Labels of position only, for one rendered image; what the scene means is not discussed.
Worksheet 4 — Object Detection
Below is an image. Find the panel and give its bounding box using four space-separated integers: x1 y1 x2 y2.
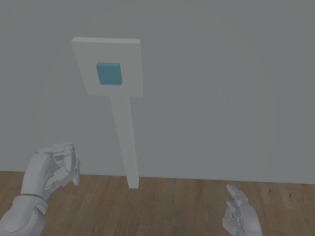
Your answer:
71 36 143 189

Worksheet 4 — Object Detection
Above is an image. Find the button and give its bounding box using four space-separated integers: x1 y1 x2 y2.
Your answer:
95 62 122 86

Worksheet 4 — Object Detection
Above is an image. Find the right robot hand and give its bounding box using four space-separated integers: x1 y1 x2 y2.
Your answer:
222 184 263 236

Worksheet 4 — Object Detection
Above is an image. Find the left robot hand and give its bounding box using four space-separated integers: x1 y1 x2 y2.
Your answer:
21 142 81 201

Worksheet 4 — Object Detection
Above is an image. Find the robot left forearm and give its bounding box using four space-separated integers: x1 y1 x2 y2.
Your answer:
0 194 48 236

